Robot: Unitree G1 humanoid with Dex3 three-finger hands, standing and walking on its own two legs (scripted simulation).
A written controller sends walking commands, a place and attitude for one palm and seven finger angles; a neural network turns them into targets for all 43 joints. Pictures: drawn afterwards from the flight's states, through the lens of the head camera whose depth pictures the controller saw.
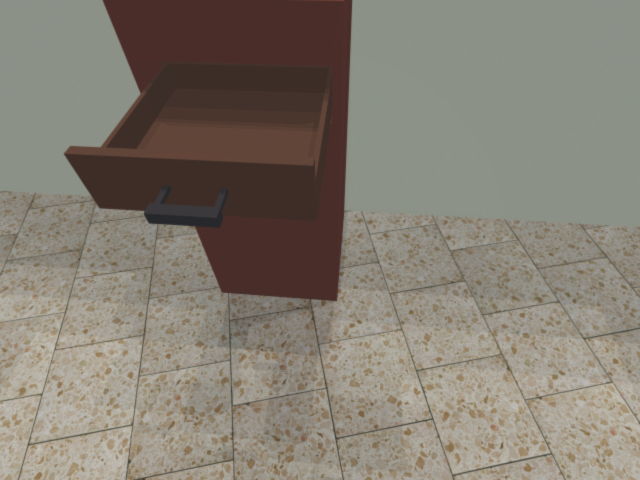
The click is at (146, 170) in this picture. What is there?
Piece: drawer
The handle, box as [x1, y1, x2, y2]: [144, 185, 227, 227]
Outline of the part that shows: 144,212 148,222 150,223 219,227 222,219 221,210 227,195 227,189 221,188 215,205 213,207 173,205 163,203 170,191 168,185 163,185 155,201 153,203 149,203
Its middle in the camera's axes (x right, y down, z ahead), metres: -0.21 -0.05 +0.61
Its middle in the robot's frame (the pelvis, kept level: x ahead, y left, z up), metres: +0.49 +0.23 +0.05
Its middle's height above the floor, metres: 0.82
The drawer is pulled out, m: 0.30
